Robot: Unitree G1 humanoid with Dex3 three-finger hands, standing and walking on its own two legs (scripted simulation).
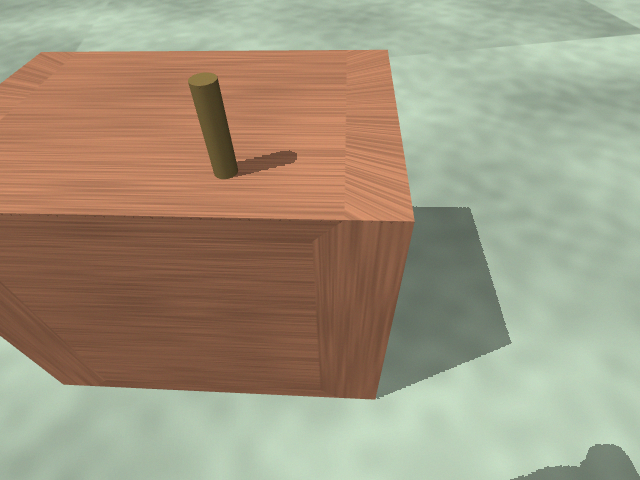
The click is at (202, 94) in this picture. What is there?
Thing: slim round
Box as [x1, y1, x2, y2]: [188, 72, 237, 178]
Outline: 198,73 191,76 188,79 188,83 215,176 219,178 228,178 233,176 237,172 237,167 217,77 213,73
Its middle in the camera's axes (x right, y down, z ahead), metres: -0.18 -0.19 +0.67
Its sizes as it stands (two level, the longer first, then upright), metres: 0.046 0.046 0.182
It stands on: a support 0.80 m high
